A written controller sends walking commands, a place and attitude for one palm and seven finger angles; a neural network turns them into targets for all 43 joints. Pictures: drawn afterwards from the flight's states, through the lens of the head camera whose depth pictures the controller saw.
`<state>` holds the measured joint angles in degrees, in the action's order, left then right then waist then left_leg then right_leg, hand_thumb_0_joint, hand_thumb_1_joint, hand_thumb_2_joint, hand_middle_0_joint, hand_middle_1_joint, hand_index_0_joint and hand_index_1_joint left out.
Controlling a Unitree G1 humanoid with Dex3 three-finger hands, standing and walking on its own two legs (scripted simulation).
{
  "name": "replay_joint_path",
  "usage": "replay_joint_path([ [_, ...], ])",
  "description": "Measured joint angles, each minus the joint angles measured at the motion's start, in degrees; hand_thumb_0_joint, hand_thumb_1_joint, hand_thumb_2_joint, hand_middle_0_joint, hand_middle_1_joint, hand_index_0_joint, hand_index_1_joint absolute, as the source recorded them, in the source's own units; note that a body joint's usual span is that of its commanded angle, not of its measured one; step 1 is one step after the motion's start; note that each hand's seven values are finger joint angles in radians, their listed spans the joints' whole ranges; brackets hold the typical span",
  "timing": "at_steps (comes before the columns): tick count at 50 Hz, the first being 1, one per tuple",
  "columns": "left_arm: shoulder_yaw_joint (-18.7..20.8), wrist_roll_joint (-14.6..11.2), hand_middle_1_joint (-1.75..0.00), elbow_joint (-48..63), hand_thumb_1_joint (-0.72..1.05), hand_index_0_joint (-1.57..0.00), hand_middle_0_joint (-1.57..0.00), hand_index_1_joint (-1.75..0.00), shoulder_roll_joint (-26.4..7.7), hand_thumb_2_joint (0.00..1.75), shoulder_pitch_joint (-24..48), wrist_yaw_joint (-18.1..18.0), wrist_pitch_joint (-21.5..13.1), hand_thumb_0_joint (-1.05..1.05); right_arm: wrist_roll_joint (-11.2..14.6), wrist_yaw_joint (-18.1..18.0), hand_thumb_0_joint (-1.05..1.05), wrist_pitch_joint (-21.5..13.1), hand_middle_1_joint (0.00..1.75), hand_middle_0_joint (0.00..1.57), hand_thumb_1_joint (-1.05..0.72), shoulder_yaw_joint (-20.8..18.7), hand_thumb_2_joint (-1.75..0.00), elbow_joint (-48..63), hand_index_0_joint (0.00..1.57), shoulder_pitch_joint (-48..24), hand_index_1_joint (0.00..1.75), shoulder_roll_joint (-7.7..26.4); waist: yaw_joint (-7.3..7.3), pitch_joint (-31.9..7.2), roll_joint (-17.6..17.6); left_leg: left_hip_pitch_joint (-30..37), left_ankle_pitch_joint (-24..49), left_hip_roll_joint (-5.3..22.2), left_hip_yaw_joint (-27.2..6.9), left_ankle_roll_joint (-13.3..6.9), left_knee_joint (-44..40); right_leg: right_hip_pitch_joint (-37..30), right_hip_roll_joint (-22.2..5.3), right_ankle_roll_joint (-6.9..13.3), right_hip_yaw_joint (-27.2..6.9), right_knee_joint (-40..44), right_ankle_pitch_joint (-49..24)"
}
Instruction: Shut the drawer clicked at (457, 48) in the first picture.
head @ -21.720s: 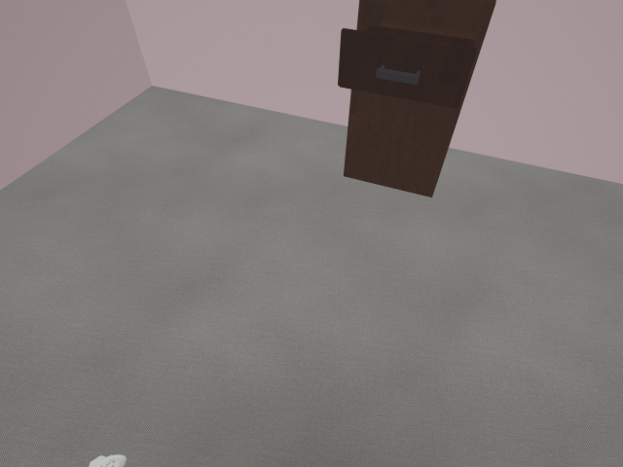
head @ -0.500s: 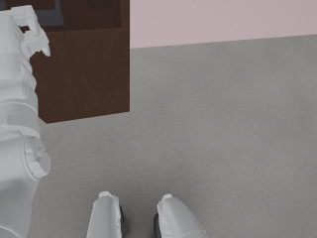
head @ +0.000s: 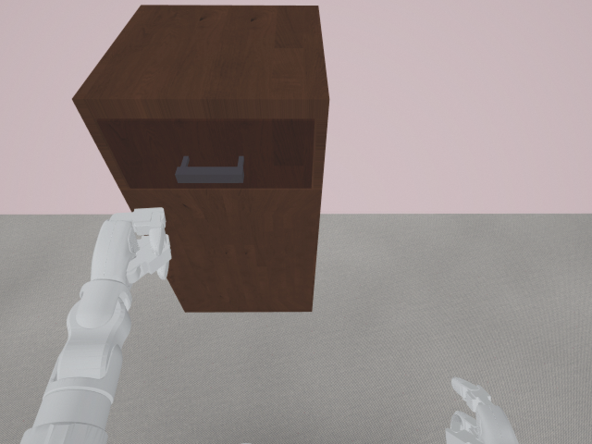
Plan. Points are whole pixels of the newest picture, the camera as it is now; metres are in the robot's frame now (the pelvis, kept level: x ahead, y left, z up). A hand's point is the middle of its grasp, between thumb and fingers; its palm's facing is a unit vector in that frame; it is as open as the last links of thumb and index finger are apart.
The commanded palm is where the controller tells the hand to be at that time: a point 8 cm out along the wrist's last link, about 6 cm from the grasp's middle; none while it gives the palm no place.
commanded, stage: draw the hand back to the body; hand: left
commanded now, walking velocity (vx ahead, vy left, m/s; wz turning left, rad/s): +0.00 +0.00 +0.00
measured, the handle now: (211, 167) +0.62 +0.19 -0.01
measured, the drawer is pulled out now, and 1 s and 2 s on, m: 0.00 0.00 0.00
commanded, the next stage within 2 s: step back with the hand held close in 0.78 s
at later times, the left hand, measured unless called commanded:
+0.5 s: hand (57, 322) +0.21 +0.22 +0.17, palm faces +0.32 -0.89 -0.33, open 3.2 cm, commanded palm +0.15 +0.27 +0.20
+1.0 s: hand (17, 337) +0.18 +0.23 +0.20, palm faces +0.37 -0.83 -0.42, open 3.2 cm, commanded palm +0.12 +0.27 +0.21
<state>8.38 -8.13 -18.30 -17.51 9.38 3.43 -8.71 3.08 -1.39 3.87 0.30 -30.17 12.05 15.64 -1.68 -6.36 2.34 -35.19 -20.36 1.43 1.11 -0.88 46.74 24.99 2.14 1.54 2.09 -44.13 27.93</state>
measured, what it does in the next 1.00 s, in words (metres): stands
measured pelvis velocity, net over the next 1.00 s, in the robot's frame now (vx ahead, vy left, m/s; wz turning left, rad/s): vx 0.00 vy -0.01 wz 0.02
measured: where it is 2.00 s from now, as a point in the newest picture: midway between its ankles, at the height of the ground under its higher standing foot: outside the picture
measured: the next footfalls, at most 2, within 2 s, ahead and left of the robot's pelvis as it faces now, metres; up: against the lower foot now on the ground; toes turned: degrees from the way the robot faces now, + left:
left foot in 1.88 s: -0.06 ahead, +0.12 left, +0.00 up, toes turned -1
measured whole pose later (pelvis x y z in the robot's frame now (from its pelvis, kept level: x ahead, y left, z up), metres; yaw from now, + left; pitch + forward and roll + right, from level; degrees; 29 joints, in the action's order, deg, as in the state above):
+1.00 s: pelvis +0.00 -0.01 +0.04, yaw +1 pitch -3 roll +0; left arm 17.7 -4.2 26.7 -20.0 -30.5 -4.7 -8.1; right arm -0.1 -3.9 -2.2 1.5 -33.2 9.8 13.4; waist 1.8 0.5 3.9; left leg -11.2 -10.7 0.8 0.6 -0.5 25.3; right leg 0.2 2.1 1.8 2.4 -20.4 16.9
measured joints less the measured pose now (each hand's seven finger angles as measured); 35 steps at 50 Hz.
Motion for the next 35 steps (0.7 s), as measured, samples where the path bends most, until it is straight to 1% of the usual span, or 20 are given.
replay_joint_path([
  [2,-1.51,1.50,-1.60,3.16,0.89,-1.40,-1.40,-1.60,0.15,0.90,-2.98,-2.73,2.08,0.01,-0.04,-1.07,0.01,0.62,0.30,0.20,-0.90,0.63,-0.90,0.34,0.20,-1.38,0.30,-0.59,0.74,0.82,-0.03,3.54,1.53,-0.31,0.42,-0.18,-3.33,-3.17,-0.30,-0.14,-0.39,2.88,-1.49],
  [5,-2.15,2.53,-1.60,6.33,0.89,-1.40,-1.40,-1.60,0.15,0.90,-5.84,-5.52,4.58,0.01,-0.02,-2.28,0.01,0.98,0.30,0.20,-0.90,1.67,-0.90,0.64,0.20,-2.94,0.30,-1.44,1.63,2.18,-0.02,8.23,3.75,-0.70,0.55,-0.28,-7.84,-7.63,-0.60,-0.18,-0.49,7.03,-3.59],
  [8,-1.86,2.89,-1.60,9.71,0.89,-1.40,-1.40,-1.60,-0.04,0.90,-8.22,-7.31,6.07,0.01,-0.20,-2.88,0.01,0.42,0.30,0.20,-0.90,2.59,-0.90,0.57,0.20,-3.77,0.30,-2.04,2.29,3.52,0.19,12.34,5.63,-0.97,0.38,-0.22,-11.66,-11.77,-0.76,-0.12,-0.33,10.88,-5.47],
  [12,-1.14,2.82,-1.60,15.79,0.89,-1.40,-1.40,-1.60,-0.25,0.90,-12.71,-8.32,6.70,0.01,-0.62,-2.93,0.01,-0.61,0.30,0.20,-0.90,3.48,-0.90,-0.06,0.20,-3.93,0.30,-2.51,3.03,4.79,0.48,17.05,7.65,-1.22,0.40,-0.17,-16.05,-16.42,-0.90,-0.12,-0.36,15.31,-7.57],
  [17,-0.04,2.71,-1.60,23.90,0.89,-1.40,-1.40,-1.60,-0.20,0.90,-20.11,-8.37,6.57,0.01,-1.21,-2.70,0.01,-1.60,0.30,0.20,-0.90,3.70,-0.90,-1.34,0.20,-3.41,0.30,-2.58,3.51,5.97,0.90,21.48,9.38,-1.36,0.57,-0.11,-20.06,-20.81,-0.97,-0.13,-0.57,19.45,-9.48],
  [22,1.70,2.73,-1.60,31.40,0.89,-1.40,-1.40,-1.60,-0.61,0.90,-27.33,-8.32,6.05,0.01,-1.86,-2.74,0.01,-2.94,0.30,0.20,-0.90,3.15,-0.90,-2.82,0.20,-2.50,0.30,-2.31,3.82,6.89,1.19,24.15,10.37,-1.33,0.62,-0.01,-22.40,-23.55,-0.90,-0.05,-0.65,22.08,-10.66],
  [27,4.71,2.70,-1.60,39.15,0.89,-1.40,-1.40,-1.60,-1.54,0.90,-34.81,-8.47,4.72,0.01,-2.21,-2.54,0.01,-4.62,0.30,0.20,-0.90,2.09,-0.90,-3.76,0.20,-1.45,0.30,-1.92,4.03,7.09,1.59,25.32,10.42,-1.12,0.50,0.14,-22.94,-25.12,-0.64,0.07,-0.60,23.50,-11.16],
  [31,6.98,2.73,-1.60,44.36,0.89,-1.40,-1.40,-1.60,-2.39,0.90,-40.04,-8.48,3.31,0.01,-2.30,-2.53,0.01,-6.13,0.30,0.20,-0.90,1.32,-0.90,-4.11,0.20,-0.74,0.30,-1.52,4.47,6.80,2.06,25.61,10.19,-0.99,0.43,0.20,-22.79,-25.68,-0.50,0.13,-0.55,23.91,-11.22],
  [35,8.06,2.73,-1.60,45.84,0.89,-1.40,-1.40,-1.60,-2.34,0.90,-42.24,-8.49,2.06,0.01,-2.31,-2.81,0.01,-6.99,0.30,0.20,-0.90,0.70,-0.90,-4.35,0.20,-0.70,0.30,-1.33,4.89,6.85,2.48,25.89,10.06,-1.09,0.19,0.21,-22.63,-26.08,-0.54,0.11,-0.31,23.80,-11.01],
])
